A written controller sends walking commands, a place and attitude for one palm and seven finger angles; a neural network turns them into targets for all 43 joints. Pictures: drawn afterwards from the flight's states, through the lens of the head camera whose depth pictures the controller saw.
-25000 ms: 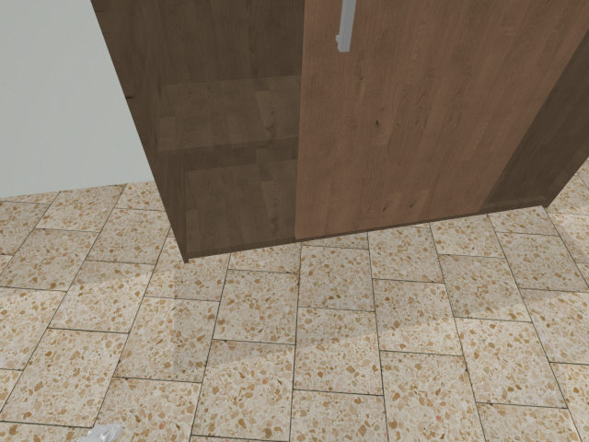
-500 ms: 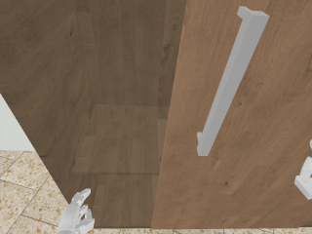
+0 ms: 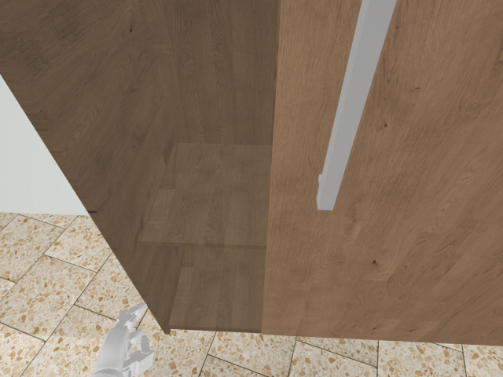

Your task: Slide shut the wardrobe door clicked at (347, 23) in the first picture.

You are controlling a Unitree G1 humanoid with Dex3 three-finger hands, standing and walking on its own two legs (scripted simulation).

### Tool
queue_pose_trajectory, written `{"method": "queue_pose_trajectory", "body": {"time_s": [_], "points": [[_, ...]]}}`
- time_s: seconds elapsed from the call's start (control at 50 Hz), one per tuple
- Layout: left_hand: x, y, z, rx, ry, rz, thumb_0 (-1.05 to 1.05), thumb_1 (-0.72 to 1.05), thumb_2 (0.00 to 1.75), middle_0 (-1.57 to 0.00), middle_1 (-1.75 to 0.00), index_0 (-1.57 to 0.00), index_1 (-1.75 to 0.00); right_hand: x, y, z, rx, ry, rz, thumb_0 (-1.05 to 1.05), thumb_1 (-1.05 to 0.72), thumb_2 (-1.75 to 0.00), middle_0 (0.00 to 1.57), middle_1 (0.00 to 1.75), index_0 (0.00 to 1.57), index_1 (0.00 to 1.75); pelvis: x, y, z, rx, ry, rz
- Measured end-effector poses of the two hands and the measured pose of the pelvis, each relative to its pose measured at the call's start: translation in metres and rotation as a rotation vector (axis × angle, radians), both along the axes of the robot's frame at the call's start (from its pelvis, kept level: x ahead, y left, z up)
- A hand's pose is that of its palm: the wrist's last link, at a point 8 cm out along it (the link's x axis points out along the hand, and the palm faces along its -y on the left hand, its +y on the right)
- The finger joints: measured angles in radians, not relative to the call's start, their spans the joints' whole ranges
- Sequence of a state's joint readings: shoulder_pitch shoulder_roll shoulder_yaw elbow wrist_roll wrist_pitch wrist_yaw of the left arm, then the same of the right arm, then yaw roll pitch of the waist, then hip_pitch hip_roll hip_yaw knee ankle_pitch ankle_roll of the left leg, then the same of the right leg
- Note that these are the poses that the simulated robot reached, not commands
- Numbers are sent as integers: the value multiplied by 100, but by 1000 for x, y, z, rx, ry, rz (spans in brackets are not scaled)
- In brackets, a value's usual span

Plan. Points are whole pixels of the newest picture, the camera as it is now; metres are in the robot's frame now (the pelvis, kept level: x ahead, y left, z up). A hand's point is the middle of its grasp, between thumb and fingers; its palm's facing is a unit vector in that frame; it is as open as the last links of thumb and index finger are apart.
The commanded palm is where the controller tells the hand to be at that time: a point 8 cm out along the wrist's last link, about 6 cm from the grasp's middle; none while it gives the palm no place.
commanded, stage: step back with the hand held close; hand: right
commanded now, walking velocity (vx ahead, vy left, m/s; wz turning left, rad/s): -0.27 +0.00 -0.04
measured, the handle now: (343, 110) +0.38 -0.10 +0.26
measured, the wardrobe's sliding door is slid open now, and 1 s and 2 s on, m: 0.35 0.35 0.35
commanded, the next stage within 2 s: stop stepping back and stand still in 0.72 s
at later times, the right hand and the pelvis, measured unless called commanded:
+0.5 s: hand out of the picture +0.12 -0.29 +0.18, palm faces +0.55 +0.73 -0.41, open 7.5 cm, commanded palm +0.06 -0.32 +0.19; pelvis -0.06 -0.01 -0.02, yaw -4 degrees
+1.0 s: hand out of the picture +0.03 -0.32 +0.18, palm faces +0.64 +0.69 -0.32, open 7.5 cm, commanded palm -0.01 -0.34 +0.19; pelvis -0.13 -0.03 -0.04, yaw -4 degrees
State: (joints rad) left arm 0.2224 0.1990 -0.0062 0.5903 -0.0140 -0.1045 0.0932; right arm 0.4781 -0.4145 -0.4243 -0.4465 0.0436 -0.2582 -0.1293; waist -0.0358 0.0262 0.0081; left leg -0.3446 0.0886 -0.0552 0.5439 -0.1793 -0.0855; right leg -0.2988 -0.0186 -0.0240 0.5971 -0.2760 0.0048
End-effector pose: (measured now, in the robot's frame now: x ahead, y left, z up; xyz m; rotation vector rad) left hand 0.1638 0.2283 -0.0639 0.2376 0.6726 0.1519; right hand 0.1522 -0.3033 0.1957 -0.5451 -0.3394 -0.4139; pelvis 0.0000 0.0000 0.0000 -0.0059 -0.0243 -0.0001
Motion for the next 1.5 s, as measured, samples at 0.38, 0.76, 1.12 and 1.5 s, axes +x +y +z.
{"method": "queue_pose_trajectory", "body": {"time_s": [0.38,0.76,1.12,1.5], "points": [[-66,-3,-8,44,10,8,2,90,89,-20,-30,-20,-30,-50,-19,-5,-39,-67,-17,2,-88,-90,21,30,21,30,-48,-12,-9,27,-1,-33],[-69,-29,-21,56,-20,-157,2,90,89,-20,-30,-20,-30,-126,-26,-5,-76,-204,-96,2,-88,-90,21,30,21,30,-92,-11,-27,29,2,-125],[-173,-53,-10,24,-26,-3,2,91,89,-20,-30,-20,-30,-150,-80,-13,124,-247,-82,1,-88,-90,21,30,21,30,-159,-52,-24,24,-71,-35],[-259,-53,3,85,89,164,2,91,89,-20,-30,-20,-30,-160,-90,-25,124,-52,101,1,-88,-90,21,30,21,30,-191,-84,-9,78,-22,71]]}}
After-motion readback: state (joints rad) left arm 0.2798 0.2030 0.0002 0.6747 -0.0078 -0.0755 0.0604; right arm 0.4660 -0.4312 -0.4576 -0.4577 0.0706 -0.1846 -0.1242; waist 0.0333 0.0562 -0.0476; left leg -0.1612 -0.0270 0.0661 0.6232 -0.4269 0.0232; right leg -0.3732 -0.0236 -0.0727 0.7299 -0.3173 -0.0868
